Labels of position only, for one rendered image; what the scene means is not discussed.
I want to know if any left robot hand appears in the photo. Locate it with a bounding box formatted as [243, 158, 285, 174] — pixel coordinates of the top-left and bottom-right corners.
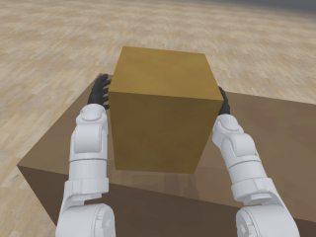
[87, 73, 112, 110]

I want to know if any right robot hand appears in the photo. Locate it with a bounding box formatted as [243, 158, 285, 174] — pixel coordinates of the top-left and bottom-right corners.
[218, 86, 230, 116]

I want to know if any pedestal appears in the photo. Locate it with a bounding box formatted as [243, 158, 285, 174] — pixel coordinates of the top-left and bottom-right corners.
[17, 73, 316, 237]

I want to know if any carton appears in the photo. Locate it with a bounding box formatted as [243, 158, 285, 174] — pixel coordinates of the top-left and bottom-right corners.
[108, 45, 224, 174]

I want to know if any robot right upper arm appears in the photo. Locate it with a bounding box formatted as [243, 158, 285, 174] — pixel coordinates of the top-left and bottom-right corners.
[236, 203, 299, 237]

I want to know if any left robot forearm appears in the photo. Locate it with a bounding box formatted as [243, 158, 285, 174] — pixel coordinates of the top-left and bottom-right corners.
[55, 104, 109, 237]

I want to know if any right robot forearm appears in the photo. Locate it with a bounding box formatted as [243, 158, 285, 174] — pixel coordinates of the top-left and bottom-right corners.
[211, 114, 300, 237]

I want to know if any robot left upper arm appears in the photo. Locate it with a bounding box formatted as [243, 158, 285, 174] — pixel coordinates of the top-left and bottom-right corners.
[56, 203, 116, 237]

